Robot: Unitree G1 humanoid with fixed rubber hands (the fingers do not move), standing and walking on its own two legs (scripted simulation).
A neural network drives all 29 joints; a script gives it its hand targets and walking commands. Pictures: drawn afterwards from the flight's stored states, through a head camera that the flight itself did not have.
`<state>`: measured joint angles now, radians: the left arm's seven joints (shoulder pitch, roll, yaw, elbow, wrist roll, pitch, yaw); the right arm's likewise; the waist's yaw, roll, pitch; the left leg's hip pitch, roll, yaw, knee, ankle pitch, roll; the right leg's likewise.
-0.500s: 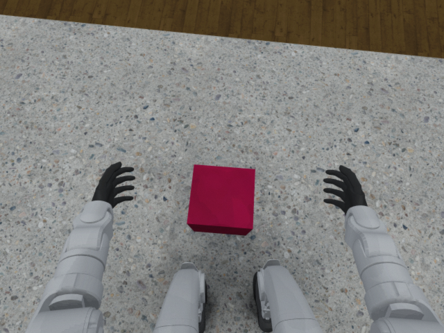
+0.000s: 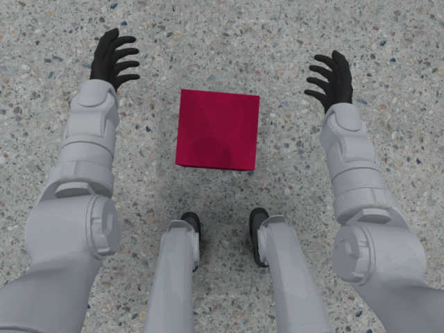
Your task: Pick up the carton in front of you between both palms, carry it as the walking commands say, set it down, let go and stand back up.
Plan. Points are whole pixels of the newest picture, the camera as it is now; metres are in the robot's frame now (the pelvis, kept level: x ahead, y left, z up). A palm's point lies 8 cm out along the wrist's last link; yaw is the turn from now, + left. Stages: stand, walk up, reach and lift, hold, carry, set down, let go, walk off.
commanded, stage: reach and lift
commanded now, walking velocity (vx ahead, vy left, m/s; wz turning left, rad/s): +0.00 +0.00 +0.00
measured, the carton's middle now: (216, 136) +0.47 +0.01 -0.50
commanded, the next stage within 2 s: none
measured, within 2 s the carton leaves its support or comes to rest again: leaves its support in 1.56 s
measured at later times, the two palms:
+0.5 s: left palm (143, 123) +0.48 +0.20 -0.35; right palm (294, 132) +0.45 -0.19 -0.35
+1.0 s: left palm (160, 126) +0.49 +0.17 -0.44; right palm (286, 133) +0.46 -0.19 -0.43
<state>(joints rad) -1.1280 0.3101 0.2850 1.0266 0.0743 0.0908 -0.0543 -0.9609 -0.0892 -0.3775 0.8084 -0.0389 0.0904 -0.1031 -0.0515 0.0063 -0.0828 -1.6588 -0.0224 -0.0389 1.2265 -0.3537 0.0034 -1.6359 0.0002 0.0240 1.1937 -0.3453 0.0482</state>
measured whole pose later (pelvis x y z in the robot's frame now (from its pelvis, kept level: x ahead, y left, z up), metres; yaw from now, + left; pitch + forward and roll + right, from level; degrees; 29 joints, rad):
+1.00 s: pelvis -0.03 -0.01 -0.26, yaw -3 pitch +39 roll -3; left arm -1.33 0.41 -0.02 1.14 -0.21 -0.01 0.07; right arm -1.24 -0.25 -0.09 1.07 0.30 -0.02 -0.16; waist -0.03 -0.04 0.26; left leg -2.31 -0.01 -0.05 2.20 -0.57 -0.01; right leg -2.29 0.07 0.03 2.15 -0.55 0.08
